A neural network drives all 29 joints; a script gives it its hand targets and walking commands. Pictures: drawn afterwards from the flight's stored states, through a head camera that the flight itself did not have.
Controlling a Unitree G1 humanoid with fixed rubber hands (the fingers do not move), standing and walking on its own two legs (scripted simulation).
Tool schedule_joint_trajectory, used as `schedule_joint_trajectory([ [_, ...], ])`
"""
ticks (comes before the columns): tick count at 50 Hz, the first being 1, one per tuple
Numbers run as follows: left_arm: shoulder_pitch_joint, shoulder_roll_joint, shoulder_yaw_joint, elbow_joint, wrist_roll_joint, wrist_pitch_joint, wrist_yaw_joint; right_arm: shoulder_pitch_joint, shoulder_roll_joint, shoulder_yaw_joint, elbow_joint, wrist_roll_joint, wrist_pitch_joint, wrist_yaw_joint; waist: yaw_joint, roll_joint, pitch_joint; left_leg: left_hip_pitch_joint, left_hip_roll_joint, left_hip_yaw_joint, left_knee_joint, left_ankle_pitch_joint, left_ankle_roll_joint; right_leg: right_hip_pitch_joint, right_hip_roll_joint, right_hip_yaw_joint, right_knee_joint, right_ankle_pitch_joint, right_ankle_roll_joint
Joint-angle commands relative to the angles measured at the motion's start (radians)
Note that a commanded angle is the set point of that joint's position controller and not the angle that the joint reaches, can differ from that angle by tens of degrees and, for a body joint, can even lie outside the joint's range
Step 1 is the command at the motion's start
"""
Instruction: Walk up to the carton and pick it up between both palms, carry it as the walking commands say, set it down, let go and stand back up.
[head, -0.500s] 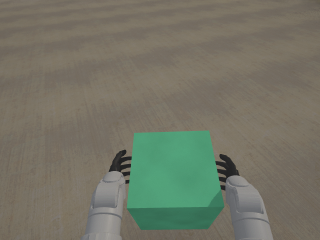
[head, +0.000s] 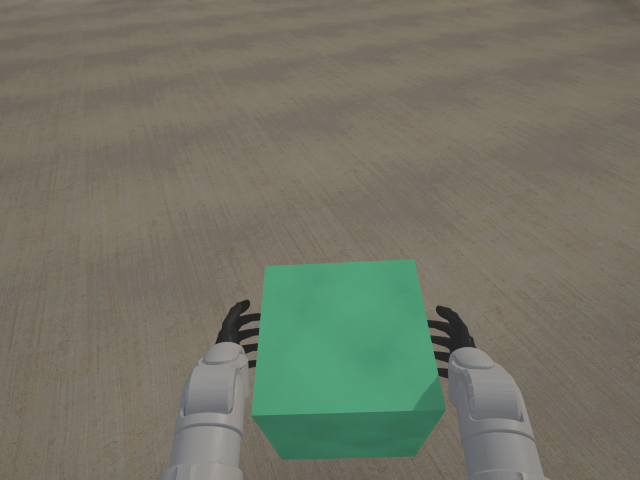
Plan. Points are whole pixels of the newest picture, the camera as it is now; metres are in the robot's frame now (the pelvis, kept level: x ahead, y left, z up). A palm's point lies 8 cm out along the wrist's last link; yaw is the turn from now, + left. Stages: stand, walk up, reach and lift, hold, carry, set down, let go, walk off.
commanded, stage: reach and lift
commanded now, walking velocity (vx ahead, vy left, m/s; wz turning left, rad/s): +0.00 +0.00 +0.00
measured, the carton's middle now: (343, 366) +0.32 +0.00 -0.05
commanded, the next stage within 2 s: hold in 0.46 s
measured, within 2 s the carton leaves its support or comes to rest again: neither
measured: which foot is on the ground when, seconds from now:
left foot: down 0.00-1.00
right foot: down 0.00-1.00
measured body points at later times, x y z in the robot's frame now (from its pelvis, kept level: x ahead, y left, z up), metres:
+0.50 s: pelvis -0.01 +0.00 +0.00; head -0.04 +0.00 +0.45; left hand +0.29 +0.15 +0.02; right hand +0.29 -0.15 +0.03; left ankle +0.03 +0.13 -0.74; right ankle -0.01 -0.14 -0.74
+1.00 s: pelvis +0.00 +0.00 +0.00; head -0.05 +0.00 +0.45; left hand +0.28 +0.15 +0.03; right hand +0.28 -0.15 +0.03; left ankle +0.03 +0.13 -0.74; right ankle -0.01 -0.14 -0.74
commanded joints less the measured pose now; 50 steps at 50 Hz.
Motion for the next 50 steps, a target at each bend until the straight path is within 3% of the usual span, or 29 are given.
schedule_joint_trajectory([
  [1, -0.491, -1.024, -0.631, -0.106, -0.298, -0.025, -0.306, -0.59, 0.916, 0.584, -0.217, 0.325, -0.079, 0.27, -0.018, 0.007, -0.379, 0.275, -0.05, 0.057, -0.012, 0.319, -0.011, -0.047, 0.074, -0.057, -0.072, 0.302, -0.009],
  [4, -0.558, -1.01, -0.597, -0.052, -0.268, -0.02, -0.308, -0.624, 0.887, 0.556, -0.158, 0.314, -0.077, 0.29, 0.003, 0.05, -0.268, 0.162, -0.051, 0.067, -0.046, 0.176, -0.017, -0.06, 0.07, -0.064, -0.08, 0.168, -0.019],
  [7, -0.414, -0.998, -0.538, 0.042, -0.248, -0.017, -0.31, -0.672, 0.856, 0.574, -0.221, 0.324, -0.079, 0.288, 0.021, -0.035, -0.227, 0.199, -0.055, 0.075, -0.037, 0.179, -0.001, -0.109, 0.073, -0.075, -0.086, 0.13, -0.006],
  [9, -0.533, -1.03, -0.569, -0.03, -0.262, -0.039, -0.312, -0.686, 0.886, 0.581, -0.177, 0.324, -0.092, 0.298, 0.044, 0.022, -0.287, 0.145, -0.06, 0.073, -0.046, 0.162, -0.002, -0.075, 0.068, -0.071, -0.073, 0.139, -0.019],
  [10, -0.572, -1.068, -0.654, -0.132, -0.32, -0.049, -0.312, -0.667, 0.904, 0.6, -0.228, 0.347, -0.109, 0.293, 0.02, 0.067, -0.367, 0.192, -0.049, 0.054, -0.027, 0.234, -0.006, -0.072, 0.078, -0.059, -0.065, 0.185, -0.026],
  [11, -0.517, -1.036, -0.649, -0.125, -0.312, -0.044, -0.311, -0.647, 0.92, 0.603, -0.215, 0.339, -0.099, 0.285, 0.017, -0.009, -0.399, 0.239, -0.057, 0.068, -0.007, 0.281, -0.007, -0.061, 0.086, -0.07, -0.076, 0.238, -0.016],
  [12, -0.532, -1.021, -0.633, -0.085, -0.295, -0.04, -0.31, -0.638, 0.916, 0.597, -0.206, 0.325, -0.098, 0.283, -0.006, 0.003, -0.366, 0.244, -0.05, 0.065, -0.001, 0.283, -0.011, -0.079, 0.084, -0.064, -0.061, 0.237, -0.019],
  [15, -0.455, -1.003, -0.619, -0.068, -0.28, -0.025, -0.312, -0.598, 0.917, 0.608, -0.211, 0.331, -0.095, 0.27, 0.012, 0.05, -0.351, 0.187, -0.07, 0.084, -0.02, 0.239, -0.013, -0.018, 0.065, -0.054, -0.054, 0.268, -0.008],
  [17, -0.57, -1.001, -0.619, -0.117, -0.286, -0.044, -0.316, -0.641, 0.951, 0.59, -0.177, 0.309, -0.085, 0.279, 0.017, -0.024, -0.357, 0.184, -0.058, 0.077, -0.017, 0.21, -0.003, -0.065, 0.073, -0.055, -0.068, 0.198, -0.007],
  [19, -0.483, -0.995, -0.617, -0.087, -0.278, -0.027, -0.314, -0.566, 0.933, 0.57, -0.159, 0.318, -0.082, 0.275, 0.018, 0.065, -0.316, 0.197, -0.061, 0.079, -0.02, 0.198, -0.012, -0.063, 0.068, -0.053, -0.069, 0.188, -0.022],
  [21, -0.521, -1.012, -0.622, -0.098, -0.276, -0.024, -0.315, -0.645, 0.959, 0.629, -0.236, 0.331, -0.082, 0.266, 0.026, -0.002, -0.321, 0.186, -0.067, 0.08, -0.023, 0.207, -0.001, -0.053, 0.062, -0.063, -0.065, 0.205, -0.005],
  [23, -0.542, -0.972, -0.562, -0.036, -0.277, -0.021, -0.329, -0.616, 0.93, 0.54, -0.14, 0.277, -0.057, 0.268, -0.004, -0.056, -0.225, 0.158, -0.056, 0.083, -0.028, 0.098, 0.004, -0.114, 0.073, -0.074, -0.082, 0.069, -0.012],
  [25, -0.547, -0.994, -0.589, -0.039, -0.275, -0.033, -0.334, -0.632, 0.924, 0.541, -0.163, 0.297, -0.079, 0.272, 0.008, 0.033, -0.254, 0.166, -0.058, 0.087, -0.033, 0.086, 0.0, -0.101, 0.062, -0.061, -0.074, 0.078, -0.021],
  [27, -0.616, -1.046, -0.661, -0.126, -0.299, -0.047, -0.331, -0.646, 0.946, 0.577, -0.191, 0.296, -0.092, 0.274, -0.012, 0.019, -0.378, 0.226, -0.051, 0.065, -0.011, 0.196, -0.008, -0.088, 0.077, -0.066, -0.073, 0.135, -0.023],
  [28, -0.543, -1.033, -0.644, -0.103, -0.294, -0.034, -0.321, -0.663, 0.984, 0.626, -0.22, 0.343, -0.093, 0.274, 0.032, 0.015, -0.371, 0.211, -0.064, 0.067, -0.003, 0.23, -0.003, -0.056, 0.068, -0.068, -0.057, 0.194, -0.018],
  [32, -0.519, -1.024, -0.66, -0.143, -0.303, -0.023, -0.32, -0.561, 1.0, 0.615, -0.192, 0.335, -0.078, 0.26, 0.025, 0.036, -0.339, 0.195, -0.063, 0.075, -0.008, 0.272, -0.007, -0.032, 0.063, -0.06, -0.05, 0.275, -0.012],
  [33, -0.487, -0.98, -0.582, -0.047, -0.29, -0.02, -0.325, -0.598, 0.925, 0.578, -0.174, 0.318, -0.07, 0.262, -0.008, -0.026, -0.325, 0.199, -0.067, 0.064, -0.009, 0.254, -0.003, -0.063, 0.059, -0.064, -0.058, 0.271, -0.004],
  [34, -0.466, -1.006, -0.589, -0.045, -0.26, -0.01, -0.321, -0.566, 0.953, 0.568, -0.147, 0.318, -0.071, 0.259, 0.02, 0.054, -0.253, 0.18, -0.054, 0.072, -0.024, 0.198, 0.002, -0.06, 0.057, -0.059, -0.065, 0.208, -0.013],
  [37, -0.476, -1.021, -0.625, -0.086, -0.309, -0.021, -0.337, -0.579, 0.92, 0.578, -0.212, 0.324, -0.079, 0.269, -0.008, -0.005, -0.279, 0.219, -0.062, 0.061, -0.024, 0.224, 0.001, -0.089, 0.075, -0.07, -0.083, 0.198, -0.009],
  [40, -0.534, -1.028, -0.617, -0.095, -0.271, -0.032, -0.314, -0.644, 0.917, 0.611, -0.205, 0.335, -0.09, 0.274, 0.043, 0.065, -0.334, 0.204, -0.057, 0.075, -0.021, 0.208, -0.011, -0.081, 0.062, -0.062, -0.072, 0.17, -0.018],
  [41, -0.58, -0.994, -0.624, -0.102, -0.289, -0.03, -0.316, -0.583, 0.944, 0.566, -0.116, 0.309, -0.078, 0.277, 0.02, 0.042, -0.272, 0.191, -0.054, 0.069, -0.016, 0.17, -0.007, -0.113, 0.074, -0.058, -0.076, 0.139, -0.03],
  [42, -0.568, -1.004, -0.635, -0.096, -0.288, -0.02, -0.317, -0.619, 0.936, 0.575, -0.187, 0.3, -0.083, 0.274, -0.002, 0.031, -0.275, 0.178, -0.068, 0.073, -0.015, 0.126, -0.011, -0.104, 0.072, -0.064, -0.063, 0.112, -0.025],
  [43, -0.498, -0.991, -0.612, -0.094, -0.293, -0.029, -0.322, -0.639, 0.912, 0.582, -0.218, 0.3, -0.079, 0.277, 0.007, -0.041, -0.312, 0.208, -0.059, 0.066, -0.014, 0.17, -0.004, -0.098, 0.087, -0.067, -0.072, 0.114, -0.012],
  [44, -0.504, -1.002, -0.61, -0.063, -0.288, -0.024, -0.325, -0.633, 0.931, 0.594, -0.218, 0.313, -0.085, 0.275, 0.011, -0.04, -0.335, 0.207, -0.058, 0.065, -0.013, 0.204, -0.001, -0.067, 0.084, -0.063, -0.075, 0.178, -0.014],
  [45, -0.494, -1.017, -0.632, -0.094, -0.315, -0.022, -0.325, -0.624, 0.931, 0.599, -0.254, 0.342, -0.085, 0.266, -0.01, 0.0, -0.331, 0.184, -0.063, 0.069, -0.01, 0.203, 0.0, -0.046, 0.077, -0.063, -0.058, 0.191, -0.014],
  [46, -0.53, -1.038, -0.655, -0.132, -0.302, -0.021, -0.327, -0.611, 0.946, 0.622, -0.266, 0.338, -0.092, 0.26, 0.011, 0.079, -0.357, 0.163, -0.075, 0.077, -0.011, 0.245, -0.011, -0.014, 0.067, -0.062, -0.054, 0.255, -0.014],
  [48, -0.467, -1.014, -0.629, -0.098, -0.307, -0.016, -0.319, -0.593, 0.935, 0.615, -0.256, 0.33, -0.075, 0.264, -0.012, -0.036, -0.337, 0.217, -0.062, 0.075, -0.004, 0.275, -0.006, -0.057, 0.069, -0.071, -0.061, 0.25, -0.002],
  [49, -0.467, -1.008, -0.603, -0.081, -0.273, -0.021, -0.317, -0.594, 0.938, 0.613, -0.236, 0.316, -0.073, 0.27, 0.013, 0.017, -0.34, 0.199, -0.059, 0.068, -0.005, 0.251, -0.002, -0.062, 0.063, -0.056, -0.039, 0.237, -0.007],
  [50, -0.503, -1.01, -0.626, -0.108, -0.298, -0.024, -0.323, -0.576, 0.927, 0.603, -0.208, 0.319, -0.07, 0.269, 0.004, -0.043, -0.355, 0.198, -0.058, 0.064, -0.014, 0.262, -0.008, -0.031, 0.075, -0.066, -0.07, 0.247, -0.007],
])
